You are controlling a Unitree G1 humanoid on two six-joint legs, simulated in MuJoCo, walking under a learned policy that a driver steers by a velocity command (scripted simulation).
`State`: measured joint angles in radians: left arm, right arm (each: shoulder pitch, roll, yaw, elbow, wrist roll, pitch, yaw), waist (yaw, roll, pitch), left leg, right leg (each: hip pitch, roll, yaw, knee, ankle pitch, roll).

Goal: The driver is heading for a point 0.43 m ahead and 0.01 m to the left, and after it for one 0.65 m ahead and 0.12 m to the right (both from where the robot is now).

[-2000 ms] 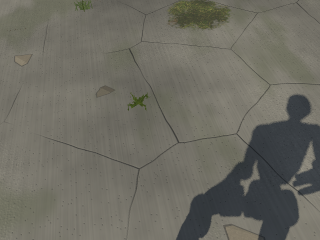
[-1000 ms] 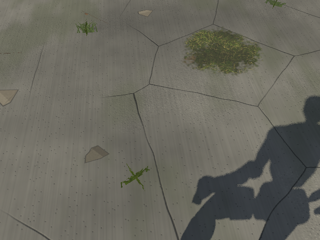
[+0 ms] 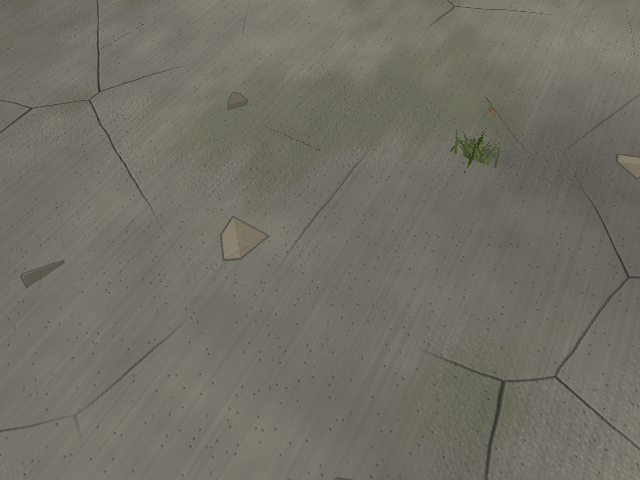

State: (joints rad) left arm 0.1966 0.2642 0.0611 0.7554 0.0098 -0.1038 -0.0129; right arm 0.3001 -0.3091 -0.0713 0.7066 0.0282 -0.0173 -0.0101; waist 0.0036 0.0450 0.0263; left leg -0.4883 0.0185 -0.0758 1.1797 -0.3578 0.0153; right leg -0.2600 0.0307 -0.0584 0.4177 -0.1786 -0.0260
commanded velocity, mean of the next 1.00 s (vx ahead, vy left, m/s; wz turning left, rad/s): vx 0.30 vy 0.00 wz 0.05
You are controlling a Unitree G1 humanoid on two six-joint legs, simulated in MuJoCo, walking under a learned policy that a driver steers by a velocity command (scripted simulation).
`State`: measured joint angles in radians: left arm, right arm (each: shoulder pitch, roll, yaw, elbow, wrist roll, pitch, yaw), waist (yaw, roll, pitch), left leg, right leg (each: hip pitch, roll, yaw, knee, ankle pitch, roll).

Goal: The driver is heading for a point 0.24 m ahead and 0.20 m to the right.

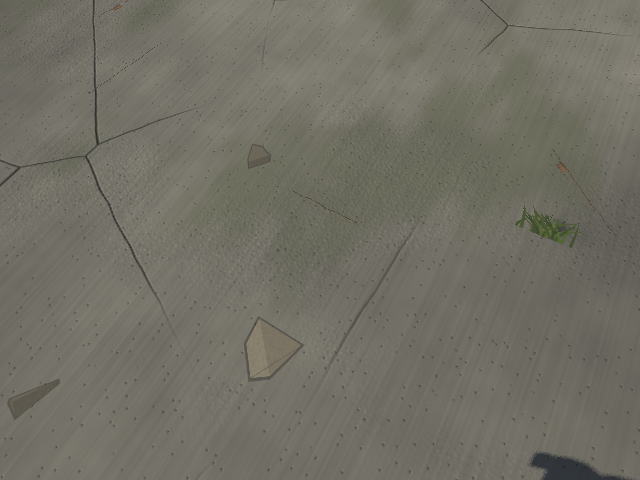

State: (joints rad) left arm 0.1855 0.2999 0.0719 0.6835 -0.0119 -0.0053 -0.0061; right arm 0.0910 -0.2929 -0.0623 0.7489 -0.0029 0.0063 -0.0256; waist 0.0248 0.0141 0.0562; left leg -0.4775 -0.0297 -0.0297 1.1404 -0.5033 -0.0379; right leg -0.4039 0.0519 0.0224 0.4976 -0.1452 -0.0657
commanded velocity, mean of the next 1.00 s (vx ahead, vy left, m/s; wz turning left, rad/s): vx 0.27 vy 0.00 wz -0.42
